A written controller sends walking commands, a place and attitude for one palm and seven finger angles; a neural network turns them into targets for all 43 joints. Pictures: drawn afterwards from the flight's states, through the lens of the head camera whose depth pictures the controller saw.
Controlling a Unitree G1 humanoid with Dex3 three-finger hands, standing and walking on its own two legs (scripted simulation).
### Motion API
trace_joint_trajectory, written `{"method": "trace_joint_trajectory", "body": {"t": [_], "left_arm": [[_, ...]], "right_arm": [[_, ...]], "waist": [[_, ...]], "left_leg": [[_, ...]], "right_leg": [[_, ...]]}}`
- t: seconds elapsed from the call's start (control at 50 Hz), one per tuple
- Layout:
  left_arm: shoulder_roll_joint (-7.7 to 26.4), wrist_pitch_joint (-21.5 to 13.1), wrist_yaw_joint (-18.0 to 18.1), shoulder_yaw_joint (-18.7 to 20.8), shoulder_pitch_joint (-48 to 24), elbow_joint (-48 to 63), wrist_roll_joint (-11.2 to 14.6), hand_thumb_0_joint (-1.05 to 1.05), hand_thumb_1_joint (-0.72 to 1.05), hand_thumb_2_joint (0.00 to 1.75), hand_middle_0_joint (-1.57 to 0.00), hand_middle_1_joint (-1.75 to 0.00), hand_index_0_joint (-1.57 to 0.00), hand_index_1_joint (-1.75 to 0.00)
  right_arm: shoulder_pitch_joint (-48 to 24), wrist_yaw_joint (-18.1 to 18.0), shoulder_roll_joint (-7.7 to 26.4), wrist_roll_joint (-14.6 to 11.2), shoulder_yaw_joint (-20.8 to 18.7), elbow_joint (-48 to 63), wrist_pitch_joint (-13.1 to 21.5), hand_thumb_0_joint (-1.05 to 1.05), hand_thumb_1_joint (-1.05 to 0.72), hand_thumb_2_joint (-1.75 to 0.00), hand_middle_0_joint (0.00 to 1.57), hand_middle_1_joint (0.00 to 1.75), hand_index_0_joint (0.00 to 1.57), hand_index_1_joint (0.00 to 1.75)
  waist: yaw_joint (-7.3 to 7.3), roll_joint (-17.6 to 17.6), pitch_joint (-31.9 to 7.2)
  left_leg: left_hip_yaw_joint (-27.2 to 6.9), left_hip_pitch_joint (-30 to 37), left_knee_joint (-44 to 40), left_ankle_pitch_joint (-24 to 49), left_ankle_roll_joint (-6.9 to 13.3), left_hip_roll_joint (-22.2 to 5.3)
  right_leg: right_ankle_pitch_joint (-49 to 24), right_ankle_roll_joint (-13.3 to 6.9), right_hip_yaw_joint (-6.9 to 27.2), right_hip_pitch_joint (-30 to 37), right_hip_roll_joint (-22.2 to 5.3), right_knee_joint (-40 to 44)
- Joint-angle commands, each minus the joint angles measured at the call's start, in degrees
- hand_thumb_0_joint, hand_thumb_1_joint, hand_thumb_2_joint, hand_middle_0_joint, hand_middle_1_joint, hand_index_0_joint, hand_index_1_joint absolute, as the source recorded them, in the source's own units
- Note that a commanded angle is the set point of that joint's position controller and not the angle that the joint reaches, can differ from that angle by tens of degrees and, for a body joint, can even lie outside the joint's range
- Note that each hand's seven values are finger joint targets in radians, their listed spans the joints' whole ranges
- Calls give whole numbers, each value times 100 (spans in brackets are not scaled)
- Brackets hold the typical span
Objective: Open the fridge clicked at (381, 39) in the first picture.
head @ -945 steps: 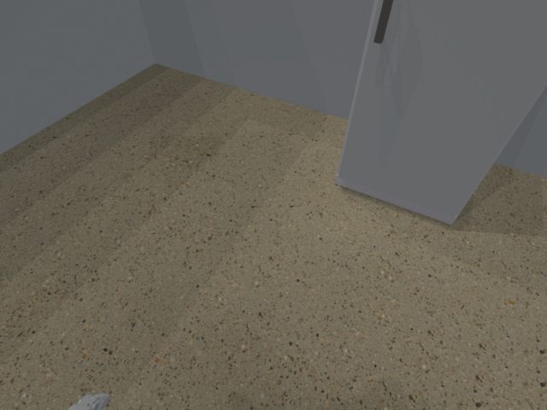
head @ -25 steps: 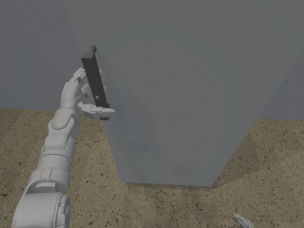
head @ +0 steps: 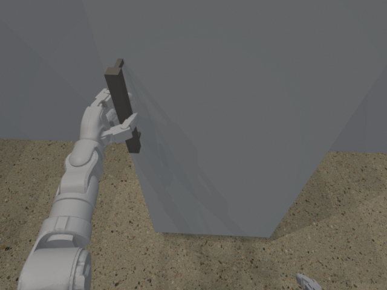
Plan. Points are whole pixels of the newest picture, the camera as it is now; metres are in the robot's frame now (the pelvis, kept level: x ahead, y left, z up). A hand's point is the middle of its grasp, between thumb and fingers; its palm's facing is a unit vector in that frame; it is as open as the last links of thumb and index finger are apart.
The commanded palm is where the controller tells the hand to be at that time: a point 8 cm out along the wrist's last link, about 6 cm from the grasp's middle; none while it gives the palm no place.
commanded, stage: grip the handle and tug to test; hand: left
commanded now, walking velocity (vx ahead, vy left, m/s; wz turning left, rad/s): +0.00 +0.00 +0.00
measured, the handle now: (128, 110) +0.47 +0.16 +0.13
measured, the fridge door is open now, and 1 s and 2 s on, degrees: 0 0 8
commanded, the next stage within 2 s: pull the door a little, standing still in 0.70 s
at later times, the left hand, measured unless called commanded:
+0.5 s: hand (127, 126) +0.41 +0.15 +0.14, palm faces +0.00 -1.00 +0.00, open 6.9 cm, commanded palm +0.36 +0.20 +0.14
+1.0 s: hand (127, 127) +0.40 +0.15 +0.14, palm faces +0.00 -1.00 +0.00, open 6.9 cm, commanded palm +0.35 +0.20 +0.14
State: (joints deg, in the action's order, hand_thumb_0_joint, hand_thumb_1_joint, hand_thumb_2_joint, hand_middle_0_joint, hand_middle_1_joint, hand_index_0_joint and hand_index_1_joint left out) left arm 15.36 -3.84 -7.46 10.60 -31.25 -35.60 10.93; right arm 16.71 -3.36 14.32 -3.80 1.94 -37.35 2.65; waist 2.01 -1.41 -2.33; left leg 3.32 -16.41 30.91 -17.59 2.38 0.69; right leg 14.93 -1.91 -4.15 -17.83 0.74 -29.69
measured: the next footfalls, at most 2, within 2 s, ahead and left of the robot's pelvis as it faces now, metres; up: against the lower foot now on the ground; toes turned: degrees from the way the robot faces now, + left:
right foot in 1.76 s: +0.13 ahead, -0.06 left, +0.00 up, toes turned -10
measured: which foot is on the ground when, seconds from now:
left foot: down 0.00-1.00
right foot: down 0.00-1.00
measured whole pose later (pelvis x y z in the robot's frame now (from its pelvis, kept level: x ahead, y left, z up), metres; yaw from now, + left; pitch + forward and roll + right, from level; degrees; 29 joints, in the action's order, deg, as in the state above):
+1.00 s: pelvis +0.03 -0.01 +0.00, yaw -1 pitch +3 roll +0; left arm 14.2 4.2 -6.2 11.2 -18.7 -16.5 11.4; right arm 14.5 -2.8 13.9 -3.5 1.2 -34.3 1.5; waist 1.7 -1.7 -3.3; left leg 3.9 -12.3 27.8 -18.6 1.7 0.0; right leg 15.9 -2.2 -3.1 -14.3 1.8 -26.9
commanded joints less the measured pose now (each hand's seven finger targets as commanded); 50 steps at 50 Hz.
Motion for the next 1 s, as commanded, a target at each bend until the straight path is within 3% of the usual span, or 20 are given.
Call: {"method": "trace_joint_trajectory", "body": {"t": [0.0,0.06,0.16,0.24,0.26,0.32,0.38,0.4,0.46,0.54,0.58,0.64,0.7,0.72,0.74,0.78,0.8,0.84,0.94,0.98], "left_arm": [[1148,-441,-81,327,-2455,1316,73,0,90,90,-45,-140,-45,-140],[1275,-447,-85,413,-2569,1337,62,0,90,90,-45,-140,-45,-140],[1086,-455,-94,261,-2673,1355,85,0,90,90,-45,-140,-45,-140],[1047,-469,-101,218,-2715,1178,78,0,90,90,-45,-140,-45,-140],[1207,-492,-90,328,-2800,1219,71,0,90,90,-45,-140,-45,-140],[1040,-502,-119,200,-2657,1260,78,0,90,90,-45,-140,-45,-140],[1219,-500,-136,420,-2133,1298,102,0,90,90,-45,-140,-45,-140],[1177,-492,-159,362,-2150,1363,105,0,90,90,-45,-140,-45,-140],[1270,-460,-207,515,-1711,1672,151,0,90,90,-45,-140,-45,-140],[1076,-377,-229,375,-1312,2132,185,0,90,90,-45,-140,-45,-140],[1145,-330,-206,454,-1045,2320,186,0,90,90,-45,-140,-45,-140],[905,-223,-202,296,-711,2797,192,0,90,90,-45,-140,-45,-140],[1023,-81,-167,416,-498,3011,177,0,90,90,-45,-140,-45,-140],[1114,-34,-142,530,-397,3111,183,0,90,90,-45,-140,-45,-140],[973,6,-146,394,-321,3334,166,0,90,90,-45,-140,-45,-140],[814,89,-121,266,-86,3520,169,0,90,90,-45,-140,-45,-140],[674,121,-93,41,-589,3647,134,0,90,90,-45,-140,-45,-140],[1140,236,-3,399,-1000,3255,80,0,90,90,-45,-140,-45,-140],[852,300,-38,328,-248,3580,140,0,90,90,-45,-140,-45,-140],[849,322,-46,387,201,3612,171,0,90,90,-45,-140,-45,-140]], "right_arm": [[-235,-43,796,-32,-253,740,229,0,-90,-90,20,30,20,30],[-261,-61,783,-36,-244,750,226,0,-90,-90,20,30,20,30],[-266,-57,763,-39,-240,769,232,0,-90,-90,20,30,20,30],[-264,-67,772,-37,-235,772,226,0,-90,-90,20,30,20,30],[-241,-67,786,-41,-247,746,228,0,-90,-90,20,30,20,30],[-278,-51,774,-42,-238,804,225,0,-90,-90,20,30,20,30],[-287,-35,799,-32,-256,853,225,0,-90,-90,20,30,20,30],[-302,-26,786,-40,-239,867,221,0,-90,-90,20,30,20,30],[-373,-18,764,-51,-253,955,224,0,-90,-90,20,30,20,30],[-428,16,742,-53,-260,1049,236,0,-90,-90,20,30,20,30],[-446,19,764,-43,-282,1096,237,0,-90,-90,20,30,20,30],[-517,47,712,-53,-287,1169,257,0,-90,-90,20,30,20,30],[-508,40,736,-41,-312,1178,240,0,-90,-90,20,30,20,30],[-511,33,724,-42,-327,1179,236,0,-90,-90,20,30,20,30],[-517,51,698,-33,-320,1208,245,0,-90,-90,20,30,20,30],[-498,64,682,-30,-334,1210,246,0,-90,-90,20,30,20,30],[-499,59,672,-41,-333,1140,250,0,-90,-90,20,30,20,30],[-384,6,737,-12,-346,988,181,0,-90,-90,20,30,20,30],[-494,38,651,7,-331,1116,166,0,-90,-90,20,30,20,30],[-532,60,661,20,-322,1162,161,0,-90,-90,20,30,20,30]], "waist": [[-6,127,-1597],[0,47,-1594],[47,-76,-1639],[65,75,-1608],[57,74,-1645],[42,41,-1680],[-107,116,-1766],[-67,171,-1736],[-179,30,-1787],[-215,-80,-1787],[-260,174,-1789],[-267,-150,-1877],[-273,98,-1872],[-302,55,-1886],[-311,-146,-1958],[-316,-126,-1954],[-165,-270,-1890],[-95,-95,-1739],[-262,-221,-2064],[-337,-33,-2019]], "left_leg": [[-426,688,-318,1904,-40,-122],[-405,619,-330,1668,-27,-95],[-399,719,-307,1657,-29,-91],[-381,633,-307,1534,-1,-82],[-404,628,-306,1547,-12,-86],[-386,653,-306,1558,2,-74],[-370,602,-288,1697,5,-80],[-364,585,-320,1687,8,-78],[-302,596,-305,1916,6,-72],[-293,740,-310,2226,-18,-102],[-302,722,-314,2296,-6,-118],[-252,909,-304,2629,-24,-124],[-232,916,-312,2804,-20,-145],[-239,954,-292,3019,-27,-159],[-249,1055,-277,3280,-50,-161],[-283,1239,-218,3778,-83,-211],[-289,1383,-199,3837,-97,-226],[-288,1270,-194,3558,-82,-209],[-297,1406,-178,4076,-106,-200],[-283,1348,-186,4062,-93,-195]], "right_leg": [[-1837,-1,253,635,-34,237],[-1706,2,288,651,-48,274],[-1666,7,281,544,-40,281],[-1625,21,312,565,-40,294],[-1622,13,300,576,-42,281],[-1650,17,309,608,-43,279],[-1801,2,308,808,-50,245],[-1840,11,309,842,-50,252],[-2155,6,334,1021,-61,227],[-2363,5,304,1046,-44,201],[-2411,3,280,1164,-49,193],[-2681,20,302,1155,-50,180],[-2899,39,289,1265,-44,171],[-3033,41,289,1292,-47,158],[-3116,39,282,1296,-58,132],[-3251,46,241,1261,-62,131],[-3214,68,247,1025,-41,169],[-3131,71,258,952,-26,222],[-3497,63,231,1243,-71,154],[-3564,58,213,1354,-73,157]]}}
